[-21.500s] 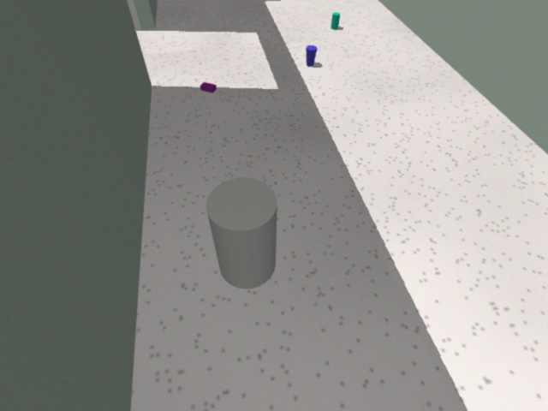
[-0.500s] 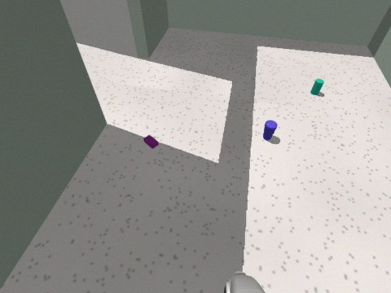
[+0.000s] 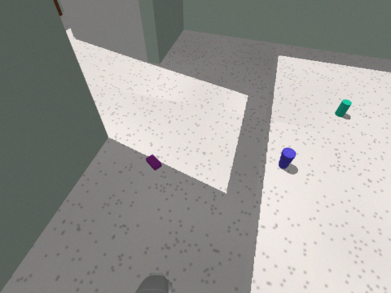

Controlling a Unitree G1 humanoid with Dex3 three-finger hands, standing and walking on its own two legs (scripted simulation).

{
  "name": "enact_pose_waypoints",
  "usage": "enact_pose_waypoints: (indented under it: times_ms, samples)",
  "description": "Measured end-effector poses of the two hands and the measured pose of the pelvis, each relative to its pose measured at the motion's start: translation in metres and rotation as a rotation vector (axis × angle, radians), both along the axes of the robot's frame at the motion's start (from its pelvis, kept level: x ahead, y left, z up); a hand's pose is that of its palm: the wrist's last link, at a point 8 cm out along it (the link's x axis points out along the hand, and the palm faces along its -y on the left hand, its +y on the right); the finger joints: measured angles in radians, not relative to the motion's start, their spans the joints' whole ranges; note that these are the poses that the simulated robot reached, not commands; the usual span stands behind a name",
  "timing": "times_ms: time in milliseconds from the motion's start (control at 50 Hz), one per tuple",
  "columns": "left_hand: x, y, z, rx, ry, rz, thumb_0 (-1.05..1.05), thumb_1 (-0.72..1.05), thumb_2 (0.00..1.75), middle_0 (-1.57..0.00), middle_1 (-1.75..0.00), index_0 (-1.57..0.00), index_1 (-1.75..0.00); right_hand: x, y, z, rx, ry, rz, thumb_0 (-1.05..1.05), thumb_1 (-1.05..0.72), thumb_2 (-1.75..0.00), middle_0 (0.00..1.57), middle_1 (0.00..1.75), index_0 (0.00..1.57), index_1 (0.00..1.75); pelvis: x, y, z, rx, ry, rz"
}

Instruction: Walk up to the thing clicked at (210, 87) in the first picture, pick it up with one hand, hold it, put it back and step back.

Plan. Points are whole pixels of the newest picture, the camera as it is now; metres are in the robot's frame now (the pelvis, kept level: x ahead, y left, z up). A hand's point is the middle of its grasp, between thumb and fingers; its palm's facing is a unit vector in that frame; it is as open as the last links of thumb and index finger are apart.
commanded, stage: walk up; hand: left
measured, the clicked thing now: (153, 162) +0.94 +0.30 -0.75
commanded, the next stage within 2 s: none
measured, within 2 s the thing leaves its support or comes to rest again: neither
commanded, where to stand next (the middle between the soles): +0.56 +0.01 m, yaw +0 degrees
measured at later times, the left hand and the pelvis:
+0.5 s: hand (99, 224) +0.29 +0.27 -0.13, palm faces -0.08 -0.91 -0.40, open 7.4 cm; pelvis +0.20 -0.01 -0.01, yaw -2 degrees
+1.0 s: hand (105, 202) +0.36 +0.28 -0.15, palm faces +0.03 -0.93 -0.37, open 7.4 cm; pelvis +0.36 +0.00 -0.01, yaw +3 degrees
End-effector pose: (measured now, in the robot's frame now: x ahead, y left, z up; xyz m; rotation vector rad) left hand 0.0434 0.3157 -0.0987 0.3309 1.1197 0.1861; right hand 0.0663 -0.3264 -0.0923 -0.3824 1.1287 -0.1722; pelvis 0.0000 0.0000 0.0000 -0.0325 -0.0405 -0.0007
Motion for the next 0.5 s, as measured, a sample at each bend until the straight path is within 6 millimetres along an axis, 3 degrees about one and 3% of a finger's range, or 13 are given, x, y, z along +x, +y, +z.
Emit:
enact_pose_waypoints:
  times_ms: [80, 140, 280, 400, 500]
  samples:
    - [0.026, 0.024, -0.024, -0.003, 0.048, 0.019, 0.0, 0.9, 0.9, -0.21, -0.3, -0.21, -0.3, 0.051, 0.015, 0.0, -0.033, -0.028, 0.018, 0.01, -0.91, -0.89, 0.21, 0.3, 0.2, 0.3, 0.043, 0.015, -0.014, 0.011, 0.005, 0.006]
    - [0.053, 0.032, -0.033, -0.004, 0.088, 0.017, 0.0, 0.91, 0.9, -0.21, -0.3, -0.2, -0.3, 0.078, 0.027, 0.002, -0.042, -0.076, 0.012, 0.01, -0.91, -0.89, 0.21, 0.3, 0.2, 0.3, 0.068, 0.025, -0.017, 0.028, -0.001, -0.008]
    - [0.133, 0.03, -0.015, -0.017, 0.045, -0.028, 0.0, 0.91, 0.9, -0.21, -0.3, -0.2, -0.3, 0.102, 0.041, 0.013, -0.012, -0.051, -0.036, 0.0, -0.9, -0.89, 0.21, 0.3, 0.2, 0.3, 0.119, 0.025, 0.001, 0.03, -0.015, -0.008]
    - [0.194, 0.017, -0.001, -0.001, 0.015, -0.063, 0.0, 0.91, 0.9, -0.21, -0.3, -0.2, -0.3, 0.122, 0.025, 0.0, 0.009, -0.008, -0.06, 0.01, -0.9, -0.89, 0.21, 0.3, 0.21, 0.3, 0.162, 0.014, 0.0, 0.054, -0.023, -0.023]
    - [0.244, -0.003, 0.004, 0.048, -0.015, -0.07, 0.0, 0.91, 0.9, -0.21, -0.3, -0.2, -0.3, 0.154, -0.004, -0.029, 0.038, 0.014, -0.079, 0.01, -0.9, -0.89, 0.21, 0.3, 0.21, 0.3, 0.205, -0.009, -0.014, 0.072, -0.015, -0.024]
